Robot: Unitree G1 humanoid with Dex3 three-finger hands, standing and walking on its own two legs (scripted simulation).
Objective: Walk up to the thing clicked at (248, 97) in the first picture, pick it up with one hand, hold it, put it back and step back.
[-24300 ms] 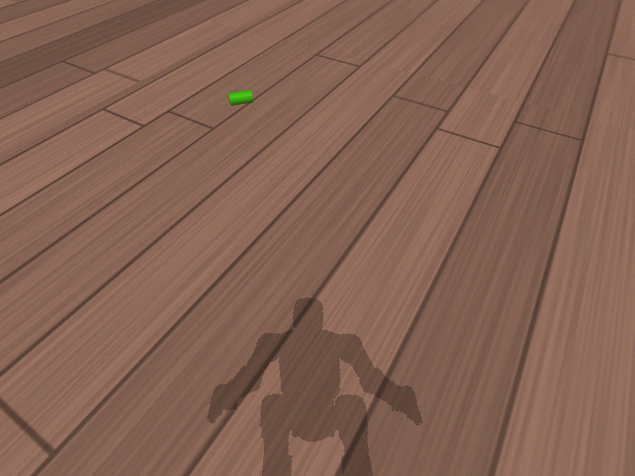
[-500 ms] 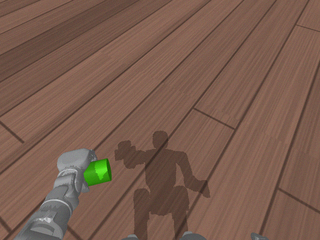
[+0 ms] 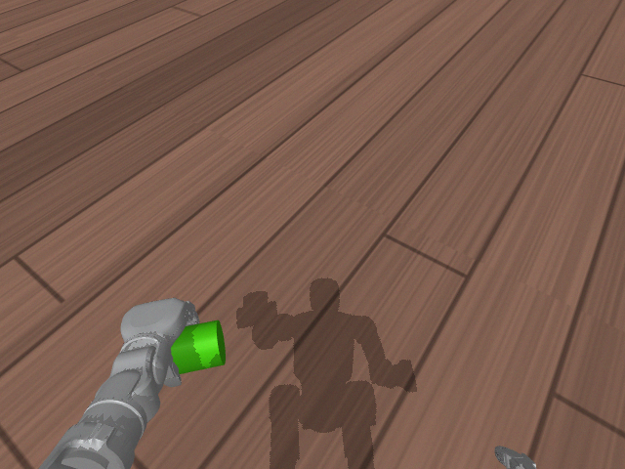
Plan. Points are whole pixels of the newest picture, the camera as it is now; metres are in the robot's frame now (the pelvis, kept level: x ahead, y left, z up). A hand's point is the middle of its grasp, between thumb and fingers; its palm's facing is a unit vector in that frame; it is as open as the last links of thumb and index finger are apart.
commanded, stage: hold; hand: left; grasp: from above
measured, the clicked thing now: (177, 351) +0.32 +0.22 -0.10
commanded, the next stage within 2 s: crouch in 1.52 s
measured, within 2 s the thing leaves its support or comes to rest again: neither
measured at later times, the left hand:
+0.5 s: hand (157, 355) +0.29 +0.23 -0.05, palm faces -0.44 -0.08 -0.90, open 9.6 cm
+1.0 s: hand (153, 362) +0.28 +0.22 -0.03, palm faces -0.44 -0.09 -0.90, open 9.7 cm
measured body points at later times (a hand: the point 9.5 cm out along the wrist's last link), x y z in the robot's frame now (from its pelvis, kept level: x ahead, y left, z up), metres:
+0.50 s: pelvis -0.01 +0.00 +0.01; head +0.01 -0.01 +0.46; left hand +0.31 +0.23 +0.00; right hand +0.11 -0.26 -0.11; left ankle +0.00 +0.10 -0.73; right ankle +0.00 -0.11 -0.73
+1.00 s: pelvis -0.01 +0.00 +0.01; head -0.01 -0.02 +0.46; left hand +0.30 +0.22 +0.02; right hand +0.12 -0.26 -0.10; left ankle +0.00 +0.10 -0.73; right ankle +0.00 -0.11 -0.73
